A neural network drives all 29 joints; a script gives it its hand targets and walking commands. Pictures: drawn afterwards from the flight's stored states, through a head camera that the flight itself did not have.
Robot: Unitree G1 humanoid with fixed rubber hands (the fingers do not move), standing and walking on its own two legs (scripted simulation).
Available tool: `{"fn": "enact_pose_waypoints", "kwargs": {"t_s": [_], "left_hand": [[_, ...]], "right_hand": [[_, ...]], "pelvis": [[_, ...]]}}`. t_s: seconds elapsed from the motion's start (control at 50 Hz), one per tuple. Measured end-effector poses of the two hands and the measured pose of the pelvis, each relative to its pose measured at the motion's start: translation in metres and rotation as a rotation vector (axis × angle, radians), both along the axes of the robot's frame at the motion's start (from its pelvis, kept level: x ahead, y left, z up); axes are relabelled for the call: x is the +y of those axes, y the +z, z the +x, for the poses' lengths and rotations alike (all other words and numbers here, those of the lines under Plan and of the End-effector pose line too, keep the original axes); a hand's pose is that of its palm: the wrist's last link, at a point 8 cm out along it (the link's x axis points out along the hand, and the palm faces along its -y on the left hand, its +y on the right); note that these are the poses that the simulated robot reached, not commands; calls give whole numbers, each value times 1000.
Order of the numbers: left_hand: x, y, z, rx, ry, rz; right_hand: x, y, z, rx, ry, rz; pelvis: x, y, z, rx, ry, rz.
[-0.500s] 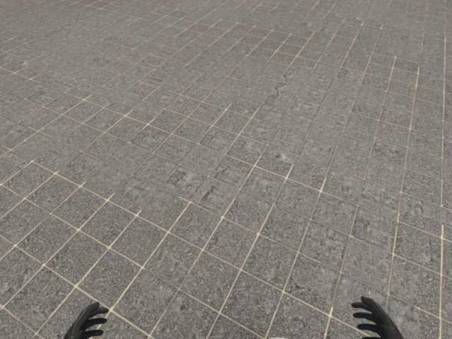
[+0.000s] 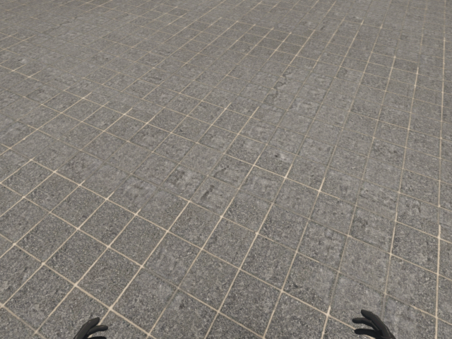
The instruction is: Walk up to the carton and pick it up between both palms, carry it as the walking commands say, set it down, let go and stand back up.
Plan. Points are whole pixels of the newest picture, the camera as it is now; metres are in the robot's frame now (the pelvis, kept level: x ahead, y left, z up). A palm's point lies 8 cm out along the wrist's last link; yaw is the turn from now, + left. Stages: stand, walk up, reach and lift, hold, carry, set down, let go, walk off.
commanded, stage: stand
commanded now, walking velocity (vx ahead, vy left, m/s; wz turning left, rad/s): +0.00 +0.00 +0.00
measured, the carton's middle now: out of the picture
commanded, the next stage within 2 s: walk up in 1.70 s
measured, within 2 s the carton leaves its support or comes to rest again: neither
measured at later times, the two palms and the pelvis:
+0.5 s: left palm out of the picture +0.09 +0.29 -0.09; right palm out of the picture +0.10 -0.28 -0.09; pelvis +0.00 +0.00 +0.02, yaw +0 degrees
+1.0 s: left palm out of the picture +0.08 +0.29 -0.09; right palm out of the picture +0.09 -0.28 -0.09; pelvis +0.00 +0.01 +0.03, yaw +0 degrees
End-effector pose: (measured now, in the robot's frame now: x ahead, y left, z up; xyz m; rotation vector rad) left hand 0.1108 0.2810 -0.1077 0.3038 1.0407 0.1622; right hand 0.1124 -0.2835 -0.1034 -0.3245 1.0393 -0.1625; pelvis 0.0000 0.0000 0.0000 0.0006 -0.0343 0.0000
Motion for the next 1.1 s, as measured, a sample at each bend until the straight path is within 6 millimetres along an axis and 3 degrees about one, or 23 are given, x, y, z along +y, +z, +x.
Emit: {"fn": "enact_pose_waypoints", "kwargs": {"t_s": [0.52,1.1], "left_hand": [[5,16,-17,79,44,-8],[12,17,-31,117,74,-9]], "right_hand": [[1,13,-18,84,-42,11],[3,16,-27,114,-55,7]], "pelvis": [[3,25,-1,-27,-1,1],[7,30,-1,-28,1,1]]}}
